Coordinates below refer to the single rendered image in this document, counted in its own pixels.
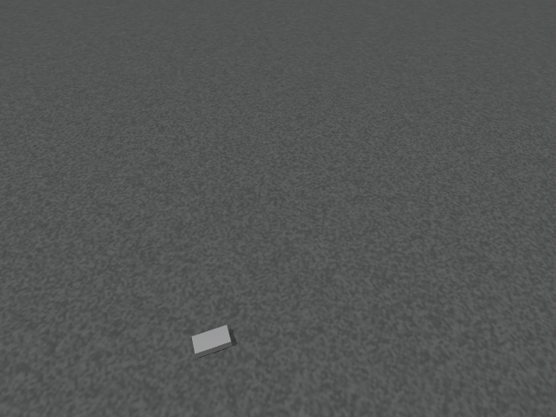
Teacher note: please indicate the small box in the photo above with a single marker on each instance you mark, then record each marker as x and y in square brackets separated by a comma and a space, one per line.
[211, 341]

